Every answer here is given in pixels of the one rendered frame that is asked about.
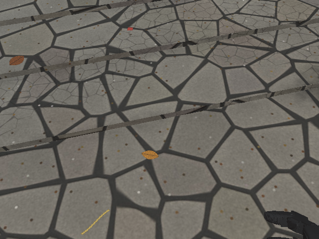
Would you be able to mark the right robot hand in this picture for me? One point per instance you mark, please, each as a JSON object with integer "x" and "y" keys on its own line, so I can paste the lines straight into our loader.
{"x": 295, "y": 222}

